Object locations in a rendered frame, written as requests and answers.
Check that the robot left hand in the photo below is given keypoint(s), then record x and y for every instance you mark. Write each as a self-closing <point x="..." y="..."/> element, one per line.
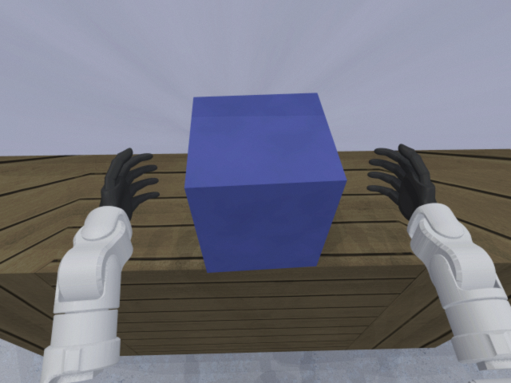
<point x="117" y="191"/>

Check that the right robot forearm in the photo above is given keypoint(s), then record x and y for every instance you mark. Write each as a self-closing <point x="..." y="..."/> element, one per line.
<point x="467" y="285"/>

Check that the carton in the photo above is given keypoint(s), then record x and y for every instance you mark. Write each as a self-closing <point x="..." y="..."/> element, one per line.
<point x="263" y="180"/>

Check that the pedestal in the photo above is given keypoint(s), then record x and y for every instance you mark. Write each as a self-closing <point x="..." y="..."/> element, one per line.
<point x="368" y="291"/>

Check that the robot right hand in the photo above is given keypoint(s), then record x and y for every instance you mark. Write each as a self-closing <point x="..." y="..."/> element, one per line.
<point x="412" y="184"/>

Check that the left robot forearm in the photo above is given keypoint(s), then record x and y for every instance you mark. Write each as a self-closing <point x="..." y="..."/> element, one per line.
<point x="84" y="339"/>

